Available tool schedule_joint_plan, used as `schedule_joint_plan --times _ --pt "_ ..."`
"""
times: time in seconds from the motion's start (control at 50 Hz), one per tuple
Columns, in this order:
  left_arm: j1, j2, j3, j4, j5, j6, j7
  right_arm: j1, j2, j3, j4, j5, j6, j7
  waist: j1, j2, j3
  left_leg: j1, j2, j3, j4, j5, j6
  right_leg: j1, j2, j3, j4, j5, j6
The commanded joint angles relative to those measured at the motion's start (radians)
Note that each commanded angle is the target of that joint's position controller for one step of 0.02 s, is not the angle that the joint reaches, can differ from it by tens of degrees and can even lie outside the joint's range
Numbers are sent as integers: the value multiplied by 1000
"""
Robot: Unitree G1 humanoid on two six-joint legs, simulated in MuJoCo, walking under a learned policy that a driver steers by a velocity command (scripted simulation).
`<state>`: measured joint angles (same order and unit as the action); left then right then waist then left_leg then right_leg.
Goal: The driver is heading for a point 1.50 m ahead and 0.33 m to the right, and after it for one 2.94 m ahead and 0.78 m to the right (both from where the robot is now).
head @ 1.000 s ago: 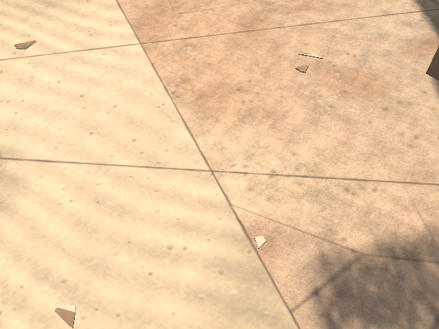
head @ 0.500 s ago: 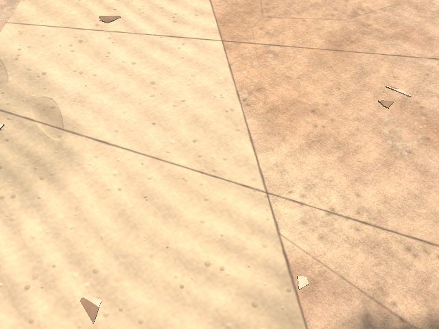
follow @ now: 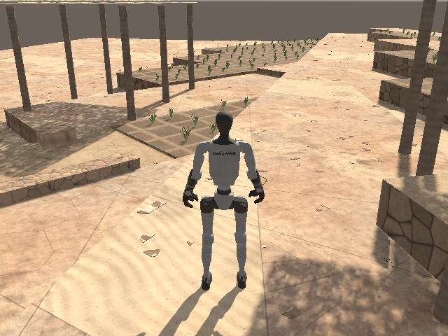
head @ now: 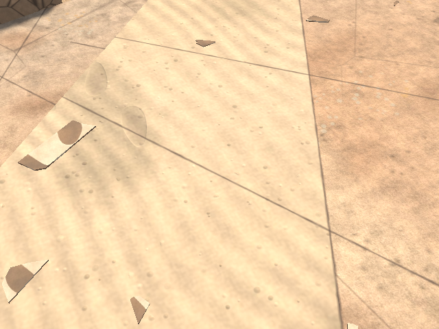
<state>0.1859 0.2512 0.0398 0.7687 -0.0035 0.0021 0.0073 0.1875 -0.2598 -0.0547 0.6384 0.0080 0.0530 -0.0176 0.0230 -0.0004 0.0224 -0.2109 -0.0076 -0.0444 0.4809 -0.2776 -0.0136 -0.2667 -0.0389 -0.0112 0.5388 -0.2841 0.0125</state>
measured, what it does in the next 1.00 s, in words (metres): walks ahead: right foot, then left foot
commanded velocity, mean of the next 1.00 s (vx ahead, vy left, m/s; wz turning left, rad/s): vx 0.42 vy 0.00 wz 0.03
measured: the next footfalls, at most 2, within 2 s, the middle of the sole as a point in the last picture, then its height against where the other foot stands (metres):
right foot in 0.34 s outside the picture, level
left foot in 0.86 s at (205, 323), level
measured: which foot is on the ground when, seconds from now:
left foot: down 0.00-0.34, up 0.36-0.84, down 0.86-1.00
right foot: down 0.00-0.00, up 0.02-0.32, down 0.34-0.88, up 0.90-1.00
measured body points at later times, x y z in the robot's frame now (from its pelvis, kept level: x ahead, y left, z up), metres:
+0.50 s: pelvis +0.13 -0.05 +0.01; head +0.14 -0.08 +0.46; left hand +0.20 +0.22 -0.10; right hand +0.25 -0.33 -0.11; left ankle +0.12 +0.11 -0.65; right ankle +0.13 -0.13 -0.73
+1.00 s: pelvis +0.41 +0.00 +0.00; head +0.44 +0.01 +0.45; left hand +0.46 +0.28 -0.13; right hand +0.56 -0.26 -0.10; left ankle +0.47 +0.09 -0.73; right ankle +0.32 -0.14 -0.64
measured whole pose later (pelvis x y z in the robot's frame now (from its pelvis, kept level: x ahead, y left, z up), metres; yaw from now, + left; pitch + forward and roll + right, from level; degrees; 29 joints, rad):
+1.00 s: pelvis +0.41 +0.00 +0.00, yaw +0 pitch +1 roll +1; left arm 0.32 0.31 0.04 0.83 -0.02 -0.08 -0.01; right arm 0.19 -0.27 -0.05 0.71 0.00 -0.08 0.03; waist 0.02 -0.03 0.05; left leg -0.33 -0.05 0.06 0.46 -0.15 0.06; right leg -0.41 -0.05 0.04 1.17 -0.35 -0.03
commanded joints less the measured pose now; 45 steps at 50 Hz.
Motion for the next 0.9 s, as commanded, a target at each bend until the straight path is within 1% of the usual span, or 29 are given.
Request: schedule_joint_plan --times 0.02,0.04,0.06,0.08,0.1,0.14,0.18,0.2,0.24,0.28,0.32,0.34,0.36,0.38,0.4,0.42,0.44,0.46,0.48,0.52,0.56,0.62,0.72,0.78,0.82,0.84,0.86,0.88,0.9 --pt "-11 70 8 -80 11 -42 -11 140 -246 -65 -17 -12 -17 -2 -29 265 -119 216 240 -307 -154 -154 184 -239 54 -68 118 -196 -13" --pt "-114 142 23 -98 0 -51 -7 154 -218 -60 -27 -13 -34 5 -109 234 -16 152 288 -435 -272 -360 260 -315 40 -34 251 -248 7" --pt "-157 174 41 -115 -18 -55 -9 167 -197 -51 -10 -24 -53 2 -114 229 60 128 319 -489 -321 -420 279 -411 12 9 376 -269 -5" --pt "-124 172 49 -100 -27 -58 -9 161 -189 -47 -2 -19 -70 -2 -90 221 83 137 313 -483 -326 -410 275 -460 -8 29 449 -268 -18" --pt "-99 166 50 -94 -25 -64 -14 147 -171 -42 3 -2 -82 -5 -76 211 90 165 306 -460 -328 -371 264 -501 -32 47 454 -214 -28" --pt "-104 125 40 -84 -17 -84 -30 123 -149 -35 0 2 -93 -8 -65 156 73 160 255 -345 -331 -215 226 -456 -41 29 362 -101 -40" --pt "-111 83 23 -77 -9 -96 -47 104 -158 -40 -5 4 -95 -3 -64 148 35 103 204 -233 -317 -86 205 -314 -17 -11 228 -13 -34" --pt "-116 79 20 -77 -9 -97 -53 109 -168 -44 -3 7 -95 1 -68 155 23 68 193 -202 -311 -64 204 -241 -3 -26 173 9 -27" --pt "-107 99 20 -80 -17 -92 -58 130 -187 -50 7 15 -97 11 -63 156 18 11 207 -197 -294 -79 208 -136 12 -33 106 45 -23" --pt "-30 124 28 -56 -20 -88 -56 120 -185 -48 12 20 -98 18 -12 126 15 -67 212 -193 -249 -118 188 8 26 -40 38 110 -34" --pt "129 157 47 -6 -25 -85 -41 125 -135 -29 22 6 -98 19 61 80 -10 -169 163 -144 -88 -103 142 201 32 -27 9 63 -59" --pt "248 232 64 9 -16 -91 -30 116 -61 -4 7 -9 -102 20 103 -107 -60 -273 63 -32 262 -107 75 323 -147 219 -114 -47 -122" --pt "314 353 87 12 1 -95 -40 150 -39 1 -54 9 -121 10 84 -375 -138 -517 -50 3 591 -302 26 446 -353 728 -323 -361 -289" --pt "244 273 64 -2 2 -102 -45 135 -136 -24 -41 35 -133 5 69 -238 -77 -609 10 -74 732 -267 36 385 -370 807 -387 -546 -306" --pt "189 219 47 -12 1 -105 -43 78 -172 -34 -42 41 -136 7 53 -176 10 -646 57 -63 746 -169 60 310 -339 682 -371 -483 -269" --pt "144 192 38 -22 8 -106 -41 73 -154 -31 -25 29 -135 7 31 -115 23 -620 90 -50 726 -81 66 263 -285 562 -360 -355 -241" --pt "115 171 31 -27 12 -103 -40 68 -138 -31 -17 12 -135 8 15 -94 34 -595 112 -48 677 -19 63 221 -242 472 -364 -238 -225" --pt "102 162 26 -29 16 -103 -36 76 -124 -31 -10 6 -131 12 -1 -108 30 -544 129 -45 642 33 58 184 -204 394 -379 -157 -208" --pt "104 157 25 -28 15 -105 -33 82 -111 -29 -2 5 -128 16 -5 -114 23 -522 129 -31 622 76 49 170 -183 344 -394 -84 -207" --pt "125 160 26 -18 6 -110 -28 58 -101 -27 -6 0 -123 17 -3 -81 23 -540 127 -14 561 150 26 179 -171 271 -415 52 -220" --pt "147 166 27 -5 2 -105 -21 0 -86 -22 -23 -3 -124 16 9 -57 34 -563 126 -5 450 217 5 197 -164 214 -425 164 -222" --pt "182 176 27 15 -3 -95 -11 -100 -56 -7 -48 2 -135 27 41 -67 47 -513 107 21 261 337 -7 193 -142 132 -428 258 -206" --pt "259 190 31 57 -13 -76 -7 -247 -49 3 -90 14 -151 62 83 -51 94 -478 74 44 86 382 13 262 -182 109 -405 291 -208" --pt "266 207 40 71 -17 -61 -3 -265 -71 -1 -104 15 -157 78 57 -67 86 -448 53 47 29 292 55 353 -218 110 -339 432 -190" --pt "250 234 49 69 -16 -54 2 -172 -115 -20 -83 9 -156 73 -6 -102 2 -285 -1 85 22 215 93 388 -209 92 -206 769 -169" --pt "233 231 46 65 -12 -47 4 -27 -154 -42 -42 8 -154 64 -89 -98 -95 -84 -30 113 -4 234 127 357 -171 55 -33 908 -146" --pt "226 206 34 47 1 -47 8 156 -201 -59 0 3 -148 49 -168 -74 -232 243 69 15 48 249 177 168 -135 40 214 757 -116" --pt "352 70 -8 16 9 -66 -2 254 -308 -81 21 -19 -146 46 -115 185 -407 668 354 -470 29 78 342 -263 44 15 637 160 -41" --pt "327 114 -2 37 -8 -91 -9 277 -218 -59 31 -7 -143 45 -143 223 -482 684 408 -730 -140 -55 365 -394 92 157 775 -274 -41"
Velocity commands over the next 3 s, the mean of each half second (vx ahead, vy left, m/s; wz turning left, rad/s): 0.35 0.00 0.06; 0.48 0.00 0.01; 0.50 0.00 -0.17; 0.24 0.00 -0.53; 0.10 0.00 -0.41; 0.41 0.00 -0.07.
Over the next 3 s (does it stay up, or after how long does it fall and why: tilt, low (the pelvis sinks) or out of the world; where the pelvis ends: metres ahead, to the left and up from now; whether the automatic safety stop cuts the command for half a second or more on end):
stays up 1.12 -0.17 0.01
